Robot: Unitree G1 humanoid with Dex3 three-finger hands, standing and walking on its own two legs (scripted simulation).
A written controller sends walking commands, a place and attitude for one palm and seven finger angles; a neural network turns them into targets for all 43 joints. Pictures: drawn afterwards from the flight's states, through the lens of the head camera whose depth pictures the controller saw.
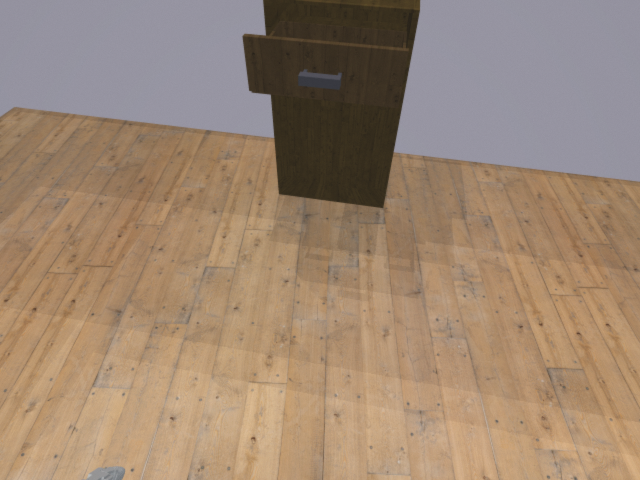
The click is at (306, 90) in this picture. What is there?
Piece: drawer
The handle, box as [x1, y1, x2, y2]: [298, 69, 341, 89]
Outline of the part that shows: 298,75 298,85 338,89 340,85 341,73 338,73 337,75 310,73 307,71 307,69 304,69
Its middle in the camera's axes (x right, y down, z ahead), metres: +0.00 -0.46 +1.09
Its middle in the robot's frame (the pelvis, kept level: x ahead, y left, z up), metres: +1.12 +0.05 -0.02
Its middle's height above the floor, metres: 0.75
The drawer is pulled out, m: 0.30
